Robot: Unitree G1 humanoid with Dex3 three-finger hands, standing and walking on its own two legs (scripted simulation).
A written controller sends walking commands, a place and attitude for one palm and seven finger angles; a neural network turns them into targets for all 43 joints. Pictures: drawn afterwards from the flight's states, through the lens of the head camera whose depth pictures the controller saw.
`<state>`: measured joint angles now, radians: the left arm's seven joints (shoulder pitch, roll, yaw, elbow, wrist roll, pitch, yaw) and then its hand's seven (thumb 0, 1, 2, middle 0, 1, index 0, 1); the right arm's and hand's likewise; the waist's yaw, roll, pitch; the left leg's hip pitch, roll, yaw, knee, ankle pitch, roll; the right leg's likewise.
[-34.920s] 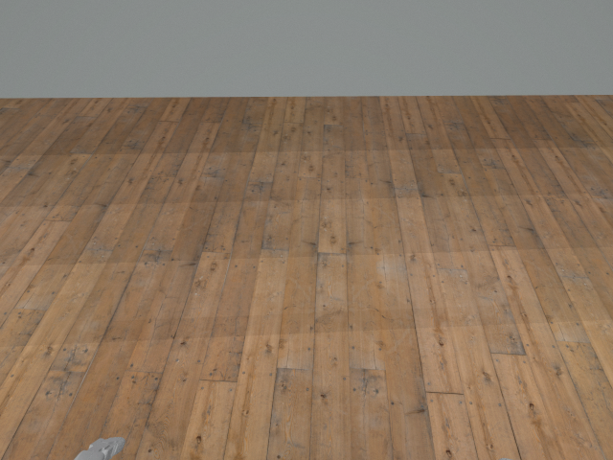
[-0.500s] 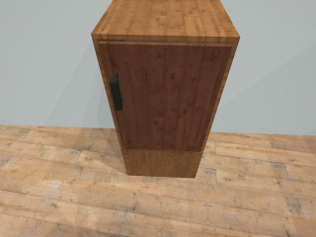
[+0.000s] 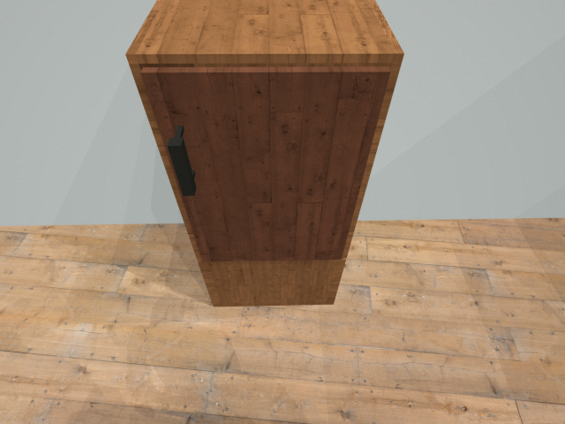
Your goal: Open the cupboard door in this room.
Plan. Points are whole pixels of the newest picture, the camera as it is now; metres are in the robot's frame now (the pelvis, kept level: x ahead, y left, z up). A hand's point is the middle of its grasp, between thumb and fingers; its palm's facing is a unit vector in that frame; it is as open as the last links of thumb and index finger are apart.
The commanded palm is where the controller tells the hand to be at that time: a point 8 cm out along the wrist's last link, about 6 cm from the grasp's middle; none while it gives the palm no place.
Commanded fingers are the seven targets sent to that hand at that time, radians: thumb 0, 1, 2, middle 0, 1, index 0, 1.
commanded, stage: look again from close up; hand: left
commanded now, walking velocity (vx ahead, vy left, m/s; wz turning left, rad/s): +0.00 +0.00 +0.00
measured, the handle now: (184, 161) +0.57 +0.23 +0.02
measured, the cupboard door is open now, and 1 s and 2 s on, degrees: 0 0 0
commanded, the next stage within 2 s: raise the hand with hooked fingers in 0.42 s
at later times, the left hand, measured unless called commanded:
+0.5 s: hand out of the picture +0.02 +0.14 -0.17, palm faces +0.04 -0.98 -0.21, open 7.3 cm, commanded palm none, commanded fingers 0.00 0.90 0.90 -0.20 -0.30 -0.20 -0.30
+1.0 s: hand out of the picture +0.12 +0.17 -0.07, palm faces +0.16 -0.99 +0.02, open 8.9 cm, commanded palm +0.12 +0.22 -0.04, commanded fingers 0.00 0.32 0.65 -0.24 -0.68 -0.24 -0.68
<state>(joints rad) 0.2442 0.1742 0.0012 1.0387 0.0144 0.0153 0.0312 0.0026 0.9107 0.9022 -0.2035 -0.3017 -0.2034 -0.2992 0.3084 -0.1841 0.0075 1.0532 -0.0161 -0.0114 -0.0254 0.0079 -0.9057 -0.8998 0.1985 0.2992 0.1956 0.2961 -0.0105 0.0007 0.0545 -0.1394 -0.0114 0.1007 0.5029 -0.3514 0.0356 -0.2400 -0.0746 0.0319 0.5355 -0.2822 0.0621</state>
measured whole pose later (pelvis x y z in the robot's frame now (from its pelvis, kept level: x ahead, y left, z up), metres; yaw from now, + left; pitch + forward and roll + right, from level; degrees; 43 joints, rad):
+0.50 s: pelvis +0.01 -0.04 +0.00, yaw +1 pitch -1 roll +0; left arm 0.26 0.16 0.01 1.08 0.01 0.00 0.04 0.01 0.93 0.90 -0.20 -0.30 -0.20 -0.30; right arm 0.26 -0.16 0.00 1.10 -0.01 -0.02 -0.03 0.01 -0.91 -0.90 0.20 0.30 0.20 0.30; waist 0.00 0.00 0.04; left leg -0.12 0.04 0.07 0.48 -0.34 -0.02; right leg -0.22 -0.02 -0.01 0.52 -0.29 0.01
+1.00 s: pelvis -0.06 -0.06 -0.08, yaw +5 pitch +11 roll +0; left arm 0.36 0.21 0.24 0.21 -0.29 -0.47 -0.36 0.01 0.54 0.75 -0.23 -0.54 -0.23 -0.53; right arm 0.16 -0.29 -0.06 0.45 0.02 -0.27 -0.04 0.01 -0.90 -0.90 0.20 0.30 0.20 0.30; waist 0.04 -0.06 -0.09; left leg -0.82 0.05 -0.03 1.15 -0.54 -0.04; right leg -0.86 -0.05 -0.07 1.13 -0.47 -0.02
